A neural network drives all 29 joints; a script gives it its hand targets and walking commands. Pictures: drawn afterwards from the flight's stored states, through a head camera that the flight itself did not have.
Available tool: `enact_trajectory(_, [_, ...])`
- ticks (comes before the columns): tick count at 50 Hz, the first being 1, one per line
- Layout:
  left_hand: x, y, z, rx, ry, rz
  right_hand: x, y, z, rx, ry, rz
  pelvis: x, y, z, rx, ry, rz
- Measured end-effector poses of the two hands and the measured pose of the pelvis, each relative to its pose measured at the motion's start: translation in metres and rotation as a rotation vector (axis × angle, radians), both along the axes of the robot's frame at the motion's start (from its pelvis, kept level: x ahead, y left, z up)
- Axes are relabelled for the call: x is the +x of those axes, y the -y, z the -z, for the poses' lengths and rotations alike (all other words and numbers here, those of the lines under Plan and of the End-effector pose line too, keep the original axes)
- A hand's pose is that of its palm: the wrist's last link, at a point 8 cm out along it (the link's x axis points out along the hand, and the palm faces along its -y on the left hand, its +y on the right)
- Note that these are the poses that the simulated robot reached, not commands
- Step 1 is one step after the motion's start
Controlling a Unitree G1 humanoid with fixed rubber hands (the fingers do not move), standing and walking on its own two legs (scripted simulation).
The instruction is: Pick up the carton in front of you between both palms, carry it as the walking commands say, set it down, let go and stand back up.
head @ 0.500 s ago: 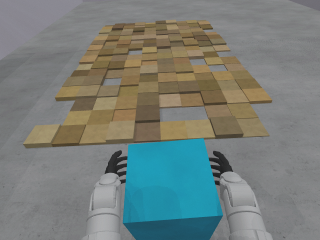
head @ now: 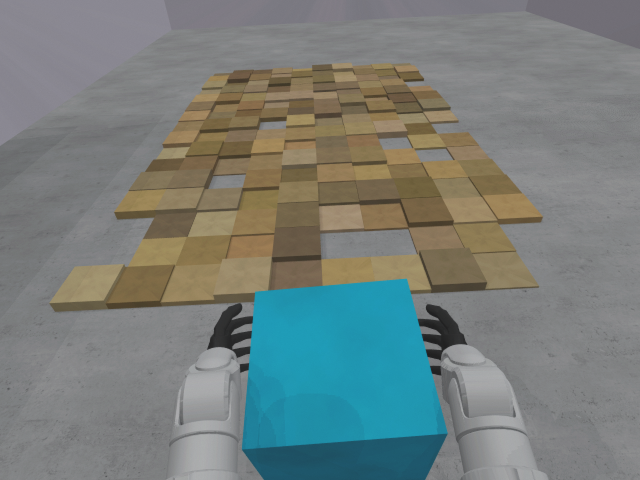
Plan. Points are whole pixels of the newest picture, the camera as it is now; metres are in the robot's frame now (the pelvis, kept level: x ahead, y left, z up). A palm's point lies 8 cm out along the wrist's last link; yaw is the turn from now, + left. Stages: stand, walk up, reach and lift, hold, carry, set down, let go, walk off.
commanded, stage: hold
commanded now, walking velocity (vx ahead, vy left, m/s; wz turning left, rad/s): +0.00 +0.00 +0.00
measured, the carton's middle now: (340, 394) +0.29 +0.00 -0.03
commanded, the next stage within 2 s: carry in 1.00 s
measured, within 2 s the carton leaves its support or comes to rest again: neither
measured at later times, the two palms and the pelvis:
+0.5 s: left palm (224, 358) +0.29 +0.15 +0.06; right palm (454, 355) +0.28 -0.15 +0.05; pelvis +0.00 +0.00 +0.00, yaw +0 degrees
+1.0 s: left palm (224, 359) +0.29 +0.15 +0.05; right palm (454, 358) +0.28 -0.15 +0.05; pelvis +0.00 +0.00 +0.00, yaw +0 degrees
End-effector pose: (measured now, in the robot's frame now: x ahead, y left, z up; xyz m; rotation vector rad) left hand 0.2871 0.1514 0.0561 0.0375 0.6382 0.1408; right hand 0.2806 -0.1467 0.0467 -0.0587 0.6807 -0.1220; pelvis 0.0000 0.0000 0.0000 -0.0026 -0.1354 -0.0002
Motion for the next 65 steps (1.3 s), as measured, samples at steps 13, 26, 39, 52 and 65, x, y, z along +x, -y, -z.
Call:
enact_trajectory(13, [-0.001, 0.003, -0.001, -0.003, 0.002, -0.014, 0.000, 0.002, -0.001, 0.004, 0.003, 0.011, -0.009, 0.003, 0.002, 0.000, 0.003, -0.001])
enact_trajectory(26, [0.002, 0.003, -0.001, -0.002, 0.000, -0.010, 0.004, 0.002, -0.002, 0.002, 0.000, 0.006, -0.004, 0.004, 0.001, -0.001, -0.001, -0.001])
enact_trajectory(39, [0.003, 0.001, 0.000, 0.001, -0.005, 0.001, 0.003, 0.001, 0.000, -0.003, -0.006, 0.001, 0.002, 0.002, 0.000, -0.001, -0.002, 0.001])
enact_trajectory(52, [0.004, 0.002, 0.002, 0.002, -0.003, 0.001, 0.003, 0.001, 0.002, -0.005, -0.004, 0.006, 0.001, 0.001, 0.002, -0.002, -0.045, -0.006])
enact_trajectory(65, [0.037, -0.033, -0.017, -0.058, 0.007, -0.066, 0.050, -0.033, -0.023, 0.028, 0.006, 0.002, 0.050, -0.021, 0.001, -0.023, -0.202, -0.015])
